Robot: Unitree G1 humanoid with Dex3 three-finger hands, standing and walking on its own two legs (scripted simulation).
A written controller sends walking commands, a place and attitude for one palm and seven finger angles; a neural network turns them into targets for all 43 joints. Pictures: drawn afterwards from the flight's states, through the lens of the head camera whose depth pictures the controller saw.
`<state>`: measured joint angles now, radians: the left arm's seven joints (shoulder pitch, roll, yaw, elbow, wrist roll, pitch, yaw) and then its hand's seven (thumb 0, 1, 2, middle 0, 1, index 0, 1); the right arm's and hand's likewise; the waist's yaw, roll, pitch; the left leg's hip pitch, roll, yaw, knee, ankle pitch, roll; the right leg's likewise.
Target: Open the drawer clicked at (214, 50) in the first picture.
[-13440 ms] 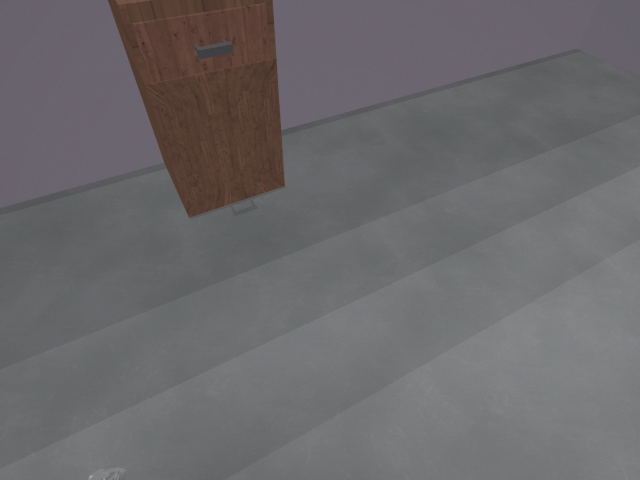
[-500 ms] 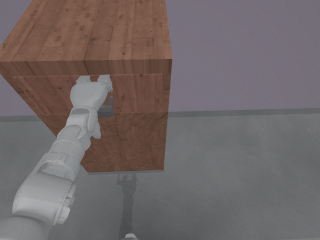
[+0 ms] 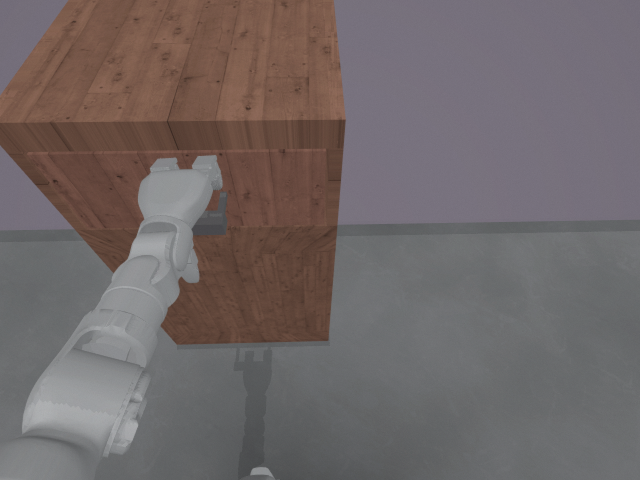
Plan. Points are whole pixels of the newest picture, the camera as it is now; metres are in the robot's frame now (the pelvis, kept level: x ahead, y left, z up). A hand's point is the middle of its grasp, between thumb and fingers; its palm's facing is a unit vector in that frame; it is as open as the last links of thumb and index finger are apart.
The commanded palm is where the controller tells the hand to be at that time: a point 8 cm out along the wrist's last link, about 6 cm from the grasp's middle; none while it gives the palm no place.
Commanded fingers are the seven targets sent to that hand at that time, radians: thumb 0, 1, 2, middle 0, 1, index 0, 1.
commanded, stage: lower the fingers behind the handle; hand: left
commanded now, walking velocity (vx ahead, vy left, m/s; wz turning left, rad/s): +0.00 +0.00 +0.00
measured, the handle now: (190, 210) +0.52 +0.19 -0.02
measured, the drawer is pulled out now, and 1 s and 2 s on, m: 0.00 0.00 0.00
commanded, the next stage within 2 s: lift the fingers back up to retry in 1.40 s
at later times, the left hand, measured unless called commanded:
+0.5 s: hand (197, 234) +0.46 +0.17 +0.00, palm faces -0.05 -0.05 -1.00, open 13.8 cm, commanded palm +0.44 +0.17 +0.05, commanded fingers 0.00 -0.50 0.30 -0.30 -1.20 -0.30 -1.20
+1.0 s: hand (199, 234) +0.46 +0.17 -0.01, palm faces +0.00 -0.04 -1.00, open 13.7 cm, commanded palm +0.44 +0.17 +0.02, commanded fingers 0.00 -0.50 0.30 -0.30 -1.20 -0.30 -1.20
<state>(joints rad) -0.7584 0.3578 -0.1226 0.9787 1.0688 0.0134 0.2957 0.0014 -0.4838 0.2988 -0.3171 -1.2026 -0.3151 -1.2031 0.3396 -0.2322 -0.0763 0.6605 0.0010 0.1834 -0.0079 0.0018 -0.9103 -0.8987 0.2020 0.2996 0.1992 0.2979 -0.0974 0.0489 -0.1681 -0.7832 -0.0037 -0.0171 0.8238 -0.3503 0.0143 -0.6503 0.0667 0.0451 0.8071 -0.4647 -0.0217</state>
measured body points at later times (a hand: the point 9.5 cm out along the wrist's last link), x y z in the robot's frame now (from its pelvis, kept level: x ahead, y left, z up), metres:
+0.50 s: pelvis -0.01 +0.00 -0.01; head +0.08 +0.00 +0.43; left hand +0.46 +0.17 +0.05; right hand +0.01 -0.26 -0.15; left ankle +0.02 +0.11 -0.70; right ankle -0.05 -0.11 -0.70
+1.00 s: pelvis -0.03 +0.01 -0.03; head +0.07 +0.02 +0.41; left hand +0.46 +0.17 +0.04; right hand -0.01 -0.26 -0.16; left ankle +0.02 +0.11 -0.70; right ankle -0.05 -0.11 -0.70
